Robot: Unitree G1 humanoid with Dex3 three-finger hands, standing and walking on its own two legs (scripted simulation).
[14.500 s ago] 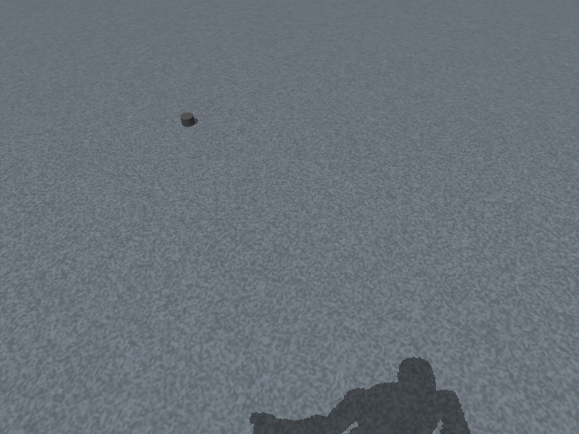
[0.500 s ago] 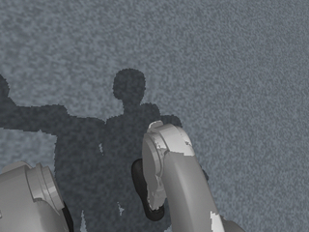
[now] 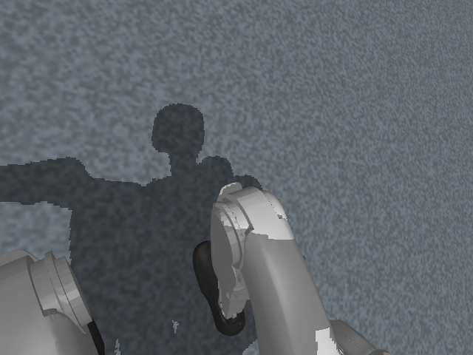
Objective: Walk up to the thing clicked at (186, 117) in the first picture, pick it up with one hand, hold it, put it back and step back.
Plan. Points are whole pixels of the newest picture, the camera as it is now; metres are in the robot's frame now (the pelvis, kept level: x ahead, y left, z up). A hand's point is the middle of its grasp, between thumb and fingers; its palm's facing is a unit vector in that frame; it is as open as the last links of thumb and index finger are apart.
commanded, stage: rest palm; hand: left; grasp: from above
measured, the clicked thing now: out of the picture +0.45 +0.32 -0.27
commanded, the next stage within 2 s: close in 0.02 s
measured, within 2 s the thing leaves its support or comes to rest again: neither
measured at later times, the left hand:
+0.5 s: hand out of the picture +0.44 +0.32 -0.24, palm faces -0.41 -0.17 -0.90, open 12.6 cm
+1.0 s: hand out of the picture +0.44 +0.31 -0.24, palm faces -0.41 -0.15 -0.90, open 10.4 cm
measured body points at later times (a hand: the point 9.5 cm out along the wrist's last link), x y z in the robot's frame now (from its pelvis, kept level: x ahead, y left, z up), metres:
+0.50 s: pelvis +0.00 +0.00 +0.00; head +0.26 +0.13 +0.34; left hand +0.46 +0.33 -0.19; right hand +0.05 -0.26 -0.05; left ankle +0.06 +0.13 -0.26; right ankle +0.11 -0.13 -0.26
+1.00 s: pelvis -0.01 +0.00 +0.00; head +0.26 +0.13 +0.34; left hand +0.46 +0.32 -0.19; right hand +0.05 -0.25 -0.05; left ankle +0.06 +0.13 -0.26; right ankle +0.11 -0.13 -0.26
